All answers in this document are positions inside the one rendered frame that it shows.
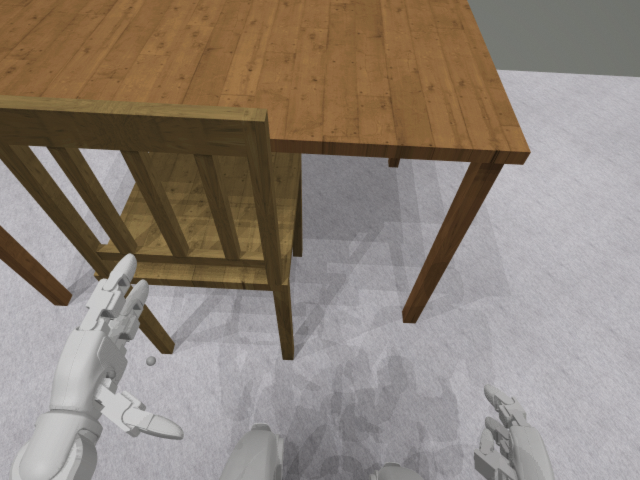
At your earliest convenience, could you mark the robot left hand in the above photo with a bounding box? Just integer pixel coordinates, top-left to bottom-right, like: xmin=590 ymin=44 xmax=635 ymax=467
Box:
xmin=49 ymin=253 xmax=184 ymax=440

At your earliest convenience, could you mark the table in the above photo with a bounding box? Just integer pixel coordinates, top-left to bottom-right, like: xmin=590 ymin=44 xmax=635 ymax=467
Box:
xmin=0 ymin=0 xmax=531 ymax=323

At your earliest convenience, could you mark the robot left forearm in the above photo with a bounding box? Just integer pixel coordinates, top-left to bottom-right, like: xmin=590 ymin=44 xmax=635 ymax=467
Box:
xmin=9 ymin=410 xmax=103 ymax=480

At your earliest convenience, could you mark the chair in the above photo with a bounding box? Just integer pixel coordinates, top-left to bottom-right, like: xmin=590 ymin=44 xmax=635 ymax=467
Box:
xmin=0 ymin=95 xmax=303 ymax=360

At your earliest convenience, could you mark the left robot thigh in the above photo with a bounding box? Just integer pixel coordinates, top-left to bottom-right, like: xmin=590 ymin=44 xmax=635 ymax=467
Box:
xmin=219 ymin=430 xmax=284 ymax=480

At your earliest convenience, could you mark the robot left shin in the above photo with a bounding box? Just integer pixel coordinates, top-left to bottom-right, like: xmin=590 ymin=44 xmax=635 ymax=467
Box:
xmin=251 ymin=423 xmax=272 ymax=432

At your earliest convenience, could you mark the robot right hand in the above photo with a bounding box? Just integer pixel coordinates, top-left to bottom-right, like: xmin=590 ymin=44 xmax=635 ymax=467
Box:
xmin=474 ymin=384 xmax=555 ymax=480

